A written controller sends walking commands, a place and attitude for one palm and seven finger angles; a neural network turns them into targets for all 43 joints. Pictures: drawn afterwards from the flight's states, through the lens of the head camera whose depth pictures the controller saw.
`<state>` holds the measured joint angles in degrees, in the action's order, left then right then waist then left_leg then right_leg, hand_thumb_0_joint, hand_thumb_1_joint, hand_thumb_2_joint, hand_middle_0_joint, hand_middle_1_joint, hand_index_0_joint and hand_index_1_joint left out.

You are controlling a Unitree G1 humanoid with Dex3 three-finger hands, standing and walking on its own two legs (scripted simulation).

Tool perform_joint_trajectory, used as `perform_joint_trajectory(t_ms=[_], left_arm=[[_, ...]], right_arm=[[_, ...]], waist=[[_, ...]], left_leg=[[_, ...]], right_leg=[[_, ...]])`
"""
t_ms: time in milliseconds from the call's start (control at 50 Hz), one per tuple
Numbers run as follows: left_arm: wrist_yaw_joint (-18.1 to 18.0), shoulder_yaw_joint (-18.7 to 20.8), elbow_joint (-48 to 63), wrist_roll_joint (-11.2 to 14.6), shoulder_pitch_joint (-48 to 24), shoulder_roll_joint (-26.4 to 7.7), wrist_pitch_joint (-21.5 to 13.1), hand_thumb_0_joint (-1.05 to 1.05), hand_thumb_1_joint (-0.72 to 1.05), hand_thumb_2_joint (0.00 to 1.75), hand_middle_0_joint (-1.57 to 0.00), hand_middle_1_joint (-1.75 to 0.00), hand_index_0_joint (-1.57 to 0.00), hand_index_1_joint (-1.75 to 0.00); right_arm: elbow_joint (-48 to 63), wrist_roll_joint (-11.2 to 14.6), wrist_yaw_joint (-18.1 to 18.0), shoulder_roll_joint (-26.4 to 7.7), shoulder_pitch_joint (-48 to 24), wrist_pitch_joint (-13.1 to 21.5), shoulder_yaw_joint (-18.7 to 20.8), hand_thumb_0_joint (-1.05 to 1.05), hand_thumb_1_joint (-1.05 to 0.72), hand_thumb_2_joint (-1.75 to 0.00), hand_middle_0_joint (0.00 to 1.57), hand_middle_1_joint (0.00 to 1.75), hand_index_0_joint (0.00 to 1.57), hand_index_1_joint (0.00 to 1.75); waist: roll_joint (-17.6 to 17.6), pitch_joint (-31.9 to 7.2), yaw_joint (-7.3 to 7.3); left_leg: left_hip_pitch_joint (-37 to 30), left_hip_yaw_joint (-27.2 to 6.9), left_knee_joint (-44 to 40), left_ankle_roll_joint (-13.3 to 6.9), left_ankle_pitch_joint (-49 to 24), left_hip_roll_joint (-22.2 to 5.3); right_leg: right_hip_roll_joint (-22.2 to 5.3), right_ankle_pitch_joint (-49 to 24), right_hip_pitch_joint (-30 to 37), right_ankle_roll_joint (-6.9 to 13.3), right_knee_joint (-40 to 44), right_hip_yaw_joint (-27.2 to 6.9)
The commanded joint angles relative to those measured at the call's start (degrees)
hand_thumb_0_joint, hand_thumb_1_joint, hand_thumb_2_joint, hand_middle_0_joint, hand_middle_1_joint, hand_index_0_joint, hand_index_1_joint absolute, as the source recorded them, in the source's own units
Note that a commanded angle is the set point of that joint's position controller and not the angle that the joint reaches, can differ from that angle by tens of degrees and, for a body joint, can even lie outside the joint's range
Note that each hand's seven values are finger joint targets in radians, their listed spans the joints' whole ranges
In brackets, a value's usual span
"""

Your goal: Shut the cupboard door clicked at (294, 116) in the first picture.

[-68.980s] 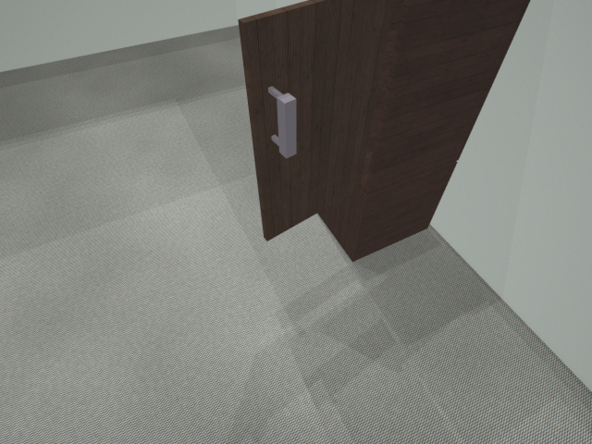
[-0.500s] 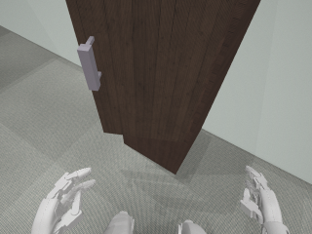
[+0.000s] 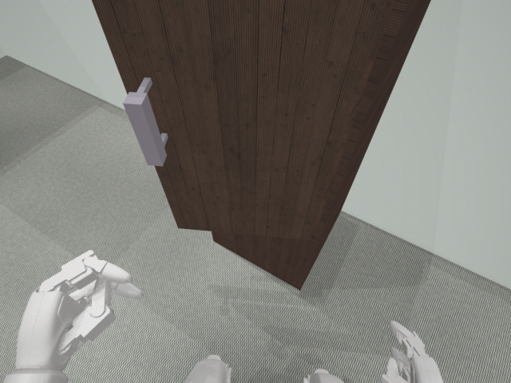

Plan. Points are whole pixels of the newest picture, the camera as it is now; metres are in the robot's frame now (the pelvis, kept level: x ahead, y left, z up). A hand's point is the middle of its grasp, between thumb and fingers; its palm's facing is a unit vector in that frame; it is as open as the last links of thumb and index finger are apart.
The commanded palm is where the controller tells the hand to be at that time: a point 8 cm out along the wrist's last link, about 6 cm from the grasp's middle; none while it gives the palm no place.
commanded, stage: raise the hand and make a fist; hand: left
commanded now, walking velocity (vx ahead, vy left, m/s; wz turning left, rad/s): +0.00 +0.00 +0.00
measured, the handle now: (151, 122) +0.48 +0.22 +0.13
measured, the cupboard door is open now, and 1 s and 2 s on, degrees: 26 26 26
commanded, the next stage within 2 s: bring the fist close to the handle in 0.98 s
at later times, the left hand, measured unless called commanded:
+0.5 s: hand (132, 284) +0.22 +0.17 +0.11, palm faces -0.04 -1.00 -0.06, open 3.1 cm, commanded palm +0.20 +0.24 +0.13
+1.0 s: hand (122, 254) +0.24 +0.18 +0.14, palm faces +0.03 -1.00 -0.06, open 3.1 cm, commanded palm +0.21 +0.23 +0.13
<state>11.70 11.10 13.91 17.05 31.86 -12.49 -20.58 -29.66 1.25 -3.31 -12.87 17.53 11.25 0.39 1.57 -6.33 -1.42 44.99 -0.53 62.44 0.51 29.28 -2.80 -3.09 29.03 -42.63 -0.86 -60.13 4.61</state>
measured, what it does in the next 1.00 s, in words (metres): stands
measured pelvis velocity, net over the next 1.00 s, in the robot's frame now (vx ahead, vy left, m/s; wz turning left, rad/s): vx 0.01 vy -0.01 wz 0.00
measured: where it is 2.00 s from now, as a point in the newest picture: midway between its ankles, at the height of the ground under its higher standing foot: outside the picture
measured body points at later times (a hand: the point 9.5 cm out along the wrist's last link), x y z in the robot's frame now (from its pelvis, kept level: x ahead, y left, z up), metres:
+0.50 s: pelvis +0.00 +0.00 +0.03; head +0.03 -0.01 +0.47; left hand +0.22 +0.23 +0.11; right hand +0.18 -0.23 -0.04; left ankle +0.02 +0.12 -0.66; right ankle +0.01 -0.13 -0.66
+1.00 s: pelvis +0.01 -0.01 +0.03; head +0.04 -0.02 +0.48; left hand +0.23 +0.24 +0.14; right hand +0.19 -0.25 -0.03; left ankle +0.02 +0.12 -0.66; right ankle +0.01 -0.13 -0.66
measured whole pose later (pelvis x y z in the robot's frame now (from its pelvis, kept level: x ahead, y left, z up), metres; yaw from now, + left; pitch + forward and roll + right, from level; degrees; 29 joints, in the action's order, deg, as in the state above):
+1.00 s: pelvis +0.01 -0.01 +0.03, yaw +0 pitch +6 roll -1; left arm 13.3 11.4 8.4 16.9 19.0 -14.0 -13.9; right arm -30.2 2.0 -3.2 -14.7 15.8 12.4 -1.6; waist 1.7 -4.0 -1.0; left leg 30.3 -0.1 49.3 1.3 24.8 -2.9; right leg -2.4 25.1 -28.6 -0.2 -48.0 4.7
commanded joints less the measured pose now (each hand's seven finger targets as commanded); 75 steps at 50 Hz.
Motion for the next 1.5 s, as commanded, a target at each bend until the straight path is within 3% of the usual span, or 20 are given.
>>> perform_joint_trajectory(t_ms=[0,100,120,200,300,440,540,620,680,740,800,860,960,1020,1100,1180,1260,1320,1400,1480], left_arm=[[4.7,-3.3,8.4,-0.4,-4.6,-5.1,-3.9,0.00,0.90,0.90,-1.06,-1.24,-1.06,-1.24],[1.7,5.3,13.3,-0.5,-3.9,-11.7,1.0,0.00,0.90,0.90,-1.15,-1.34,-1.15,-1.34],[0.6,5.3,15.1,0.0,-3.9,-10.6,1.2,0.00,0.90,0.90,-1.17,-1.36,-1.17,-1.36],[-2.7,4.9,13.1,1.0,-5.3,-7.9,1.5,0.00,0.90,0.90,-1.24,-1.44,-1.24,-1.44],[0.5,-1.5,6.0,-0.5,-9.5,-5.8,4.6,0.00,0.90,0.90,-1.30,-1.50,-1.30,-1.50],[1.7,5.6,12.3,0.4,-17.4,-12.5,5.1,0.00,0.90,0.90,-1.30,-1.50,-1.30,-1.50],[0.2,6.3,8.9,1.8,-17.9,-10.3,4.4,0.00,0.90,0.90,-1.30,-1.50,-1.30,-1.50],[3.3,1.5,1.1,1.6,-14.1,-6.4,8.3,0.00,0.90,0.90,-1.30,-1.50,-1.30,-1.50],[5.0,1.9,1.5,1.5,-14.5,-7.9,10.6,0.00,0.90,0.90,-1.30,-1.50,-1.30,-1.50],[3.9,5.6,5.4,1.6,-17.5,-10.8,8.8,0.00,0.90,0.90,-1.30,-1.50,-1.30,-1.50],[1.3,8.4,10.2,1.2,-20.5,-13.2,4.0,0.00,0.90,0.90,-1.30,-1.50,-1.30,-1.50],[0.2,5.8,9.0,0.6,-19.2,-9.6,1.3,0.00,0.90,0.90,-1.30,-1.50,-1.30,-1.50],[3.6,1.4,2.7,0.6,-15.3,-6.9,5.3,0.00,0.90,0.90,-1.30,-1.50,-1.30,-1.50],[5.1,2.1,1.9,1.1,-14.9,-7.9,8.3,0.00,0.90,0.90,-1.30,-1.50,-1.30,-1.50],[3.0,7.4,5.6,1.6,-24.4,-12.6,6.3,0.00,0.90,0.90,-1.30,-1.50,-1.30,-1.50],[1.1,5.6,3.9,0.9,-30.4,-9.7,2.4,0.00,0.90,0.90,-1.30,-1.50,-1.30,-1.50],[2.7,0.4,-2.6,-0.7,-34.5,-7.5,4.7,0.00,0.90,0.90,-1.30,-1.50,-1.30,-1.50],[3.8,-0.4,-7.2,-1.1,-34.3,-7.7,8.7,0.00,0.90,0.90,-1.30,-1.50,-1.30,-1.50],[1.9,7.2,-10.0,-0.9,-40.5,-14.5,10.3,0.00,0.90,0.90,-1.30,-1.50,-1.30,-1.50],[-0.5,9.4,-9.6,-0.1,-46.0,-14.2,6.8,0.00,0.90,0.90,-1.30,-1.50,-1.30,-1.50]], right_arm=[[9.7,0.7,-0.7,-8.0,-5.1,5.2,2.4,0.00,-0.90,-0.90,0.20,0.30,0.20,0.30],[11.3,1.0,-1.3,-7.1,-5.9,4.4,2.5,0.00,-0.90,-0.90,0.20,0.30,0.20,0.30],[11.9,0.9,-1.3,-6.7,-5.9,4.1,2.2,0.00,-0.90,-0.90,0.20,0.30,0.20,0.30],[11.6,0.8,-1.0,-6.4,-5.7,3.1,1.5,0.00,-0.90,-0.90,0.20,0.30,0.20,0.30],[11.0,1.0,-0.8,-8.1,-4.8,3.2,0.8,0.00,-0.90,-0.90,0.20,0.30,0.20,0.30],[10.8,0.9,-1.4,-7.7,-5.1,4.7,0.1,0.00,-0.90,-0.90,0.20,0.30,0.20,0.30],[9.0,0.9,-1.0,-7.3,-5.2,5.0,-0.2,0.00,-0.90,-0.90,0.20,0.30,0.20,0.30],[8.6,1.5,-0.8,-8.1,-5.2,4.8,0.3,0.00,-0.90,-0.90,0.20,0.30,0.20,0.30],[9.3,1.4,-1.1,-8.5,-5.0,4.6,0.5,0.00,-0.90,-0.90,0.20,0.30,0.20,0.30],[9.7,0.9,-1.2,-8.3,-5.3,4.4,0.7,0.00,-0.90,-0.90,0.20,0.30,0.20,0.30],[8.9,0.4,-1.1,-7.7,-5.5,4.7,0.5,0.00,-0.90,-0.90,0.20,0.30,0.20,0.30],[8.1,0.5,-0.4,-7.2,-5.3,5.0,0.3,0.00,-0.90,-0.90,0.20,0.30,0.20,0.30],[8.1,1.1,-0.3,-8.3,-5.0,4.4,0.7,0.00,-0.90,-0.90,0.20,0.30,0.20,0.30],[8.9,1.3,-0.8,-8.6,-5.4,3.8,0.9,0.00,-0.90,-0.90,0.20,0.30,0.20,0.30],[8.3,0.5,-1.6,-8.4,-5.8,3.6,0.4,0.00,-0.90,-0.90,0.20,0.30,0.20,0.30],[6.7,0.5,-1.4,-7.8,-6.1,4.2,0.2,0.00,-0.90,-0.90,0.20,0.30,0.20,0.30],[5.5,1.0,-1.4,-8.5,-5.5,4.4,0.2,0.00,-0.90,-0.90,0.20,0.30,0.20,0.30],[5.9,1.3,-1.6,-9.0,-5.2,4.0,0.4,0.00,-0.90,-0.90,0.20,0.30,0.20,0.30],[5.8,0.9,-2.0,-9.3,-5.9,2.5,0.3,0.00,-0.90,-0.90,0.20,0.30,0.20,0.30],[5.5,0.5,-1.5,-8.3,-6.4,2.1,0.2,0.00,-0.90,-0.90,0.20,0.30,0.20,0.30]], waist=[[0.2,-6.9,2.84],[3.2,-12.0,-1.08],[3.5,-12.4,-1.26],[1.9,-7.7,-0.35],[-1.3,-0.3,2.59],[2.2,-9.3,0.34],[1.1,-7.1,0.43],[-2.2,-3.4,0.82],[-3.0,-4.3,0.40],[-4.3,-6.9,-0.01],[-0.8,-8.6,-0.55],[3.2,-7.6,0.05],[1.2,-4.6,1.11],[-3.5,-4.7,0.96],[-3.5,-5.7,1.18],[1.7,-6.3,1.61],[2.6,-5.6,2.81],[0.8,-6.1,2.07],[-2.3,-8.2,0.58],[-0.6,-11.3,0.10]], left_leg=[[-6.7,-1.9,-10.4,-1.4,-9.7,2.7],[-10.7,-1.7,-14.5,-1.4,-12.1,2.8],[-11.6,-1.5,-15.1,-1.2,-13.0,2.8],[-12.0,-1.5,-16.0,-0.8,-14.2,2.6],[-10.8,-1.3,-17.1,-1.3,-8.8,2.5],[-17.1,-0.9,-18.5,-1.3,-15.0,2.9],[-17.8,-0.6,-19.4,-0.9,-17.8,2.9],[-16.6,0.1,-19.9,-1.1,-16.8,3.2],[-17.0,0.3,-20.3,-1.3,-17.9,3.4],[-17.6,0.5,-19.9,-1.4,-19.9,3.5],[-19.5,0.4,-19.9,-1.2,-21.7,3.3],[-20.6,0.4,-20.1,-0.9,-21.4,3.3],[-18.6,0.6,-20.3,-1.1,-18.3,3.4],[-17.6,0.6,-20.3,-1.4,-18.1,3.4],[-18.0,0.2,-20.1,-1.3,-18.0,3.2],[-20.2,-0.4,-20.6,-0.9,-16.5,3.1],[-20.1,-0.7,-21.4,-0.9,-14.5,3.0],[-19.4,-0.7,-22.1,-1.1,-14.4,2.9],[-19.1,-0.3,-22.9,-1.0,-16.2,3.1],[-21.3,0.6,-23.0,-0.7,-20.1,3.2]], right_leg=[[3.7,-6.7,3.7,2.0,10.0,-1.2],[3.8,-9.0,10.1,2.2,10.9,-0.4],[3.7,-10.2,10.9,2.2,10.9,0.0],[4.5,-12.6,11.3,2.0,11.8,1.0],[4.0,-7.4,9.4,1.5,16.5,-0.6],[3.5,-13.5,16.4,1.7,17.4,-1.4],[3.7,-18.0,17.6,1.6,17.9,-0.7],[3.0,-17.9,17.7,1.0,20.5,-1.7],[2.6,-19.5,18.9,0.8,21.0,-2.2],[2.4,-21.8,20.9,0.6,20.7,-2.9],[3.1,-23.3,21.1,1.2,19.0,-2.2],[3.5,-22.5,18.9,1.7,18.0,-1.0],[3.1,-20.4,17.9,1.2,19.7,-1.5],[2.7,-20.1,19.2,0.7,21.0,-2.4],[3.0,-19.0,19.1,0.8,20.4,-2.3],[3.7,-16.4,15.9,1.6,18.9,-1.0],[3.4,-14.8,14.8,1.5,19.5,-1.0],[3.0,-14.9,16.0,1.4,20.3,-1.2],[2.9,-16.1,19.3,1.4,20.7,-1.6],[3.0,-21.0,21.5,1.6,19.8,-1.7]])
